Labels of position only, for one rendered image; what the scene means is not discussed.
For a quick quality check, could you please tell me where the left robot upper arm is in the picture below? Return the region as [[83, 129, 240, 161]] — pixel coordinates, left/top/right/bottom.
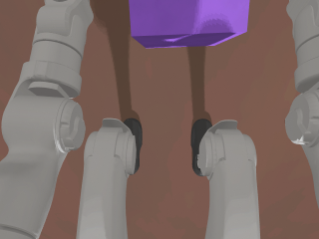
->
[[0, 95, 86, 239]]

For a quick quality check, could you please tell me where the right robot shin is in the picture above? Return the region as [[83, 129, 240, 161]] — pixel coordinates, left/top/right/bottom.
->
[[197, 119, 257, 172]]

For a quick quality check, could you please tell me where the right robot upper arm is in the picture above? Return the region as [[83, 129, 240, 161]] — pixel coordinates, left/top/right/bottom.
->
[[285, 89, 319, 208]]

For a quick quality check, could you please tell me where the robot right forearm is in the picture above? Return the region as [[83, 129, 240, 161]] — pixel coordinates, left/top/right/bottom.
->
[[286, 0, 319, 94]]

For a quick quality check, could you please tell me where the robot left forearm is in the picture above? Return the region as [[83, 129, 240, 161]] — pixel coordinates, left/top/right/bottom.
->
[[1, 0, 94, 142]]

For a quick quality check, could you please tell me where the carton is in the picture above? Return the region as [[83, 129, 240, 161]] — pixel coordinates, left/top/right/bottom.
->
[[129, 0, 250, 49]]

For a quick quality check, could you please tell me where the robot right thigh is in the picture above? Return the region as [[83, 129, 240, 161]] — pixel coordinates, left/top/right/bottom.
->
[[200, 128, 260, 239]]

